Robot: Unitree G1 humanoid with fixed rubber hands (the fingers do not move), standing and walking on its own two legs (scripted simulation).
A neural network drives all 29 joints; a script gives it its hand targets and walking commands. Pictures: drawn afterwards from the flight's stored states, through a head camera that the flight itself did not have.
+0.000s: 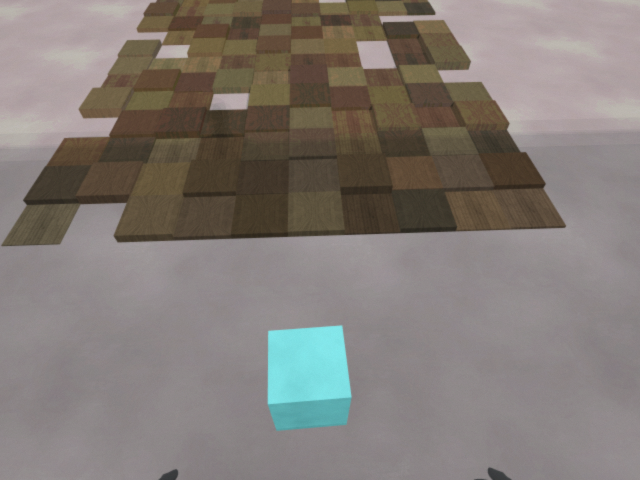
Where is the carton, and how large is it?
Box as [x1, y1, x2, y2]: [268, 325, 351, 430]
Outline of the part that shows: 341,325 268,331 268,406 276,430 346,424 351,397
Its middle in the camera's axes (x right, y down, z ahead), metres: -0.03 +0.40 +1.12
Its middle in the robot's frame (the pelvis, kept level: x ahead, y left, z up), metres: +0.47 +0.05 -0.64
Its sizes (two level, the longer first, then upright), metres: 0.210 0.200 0.250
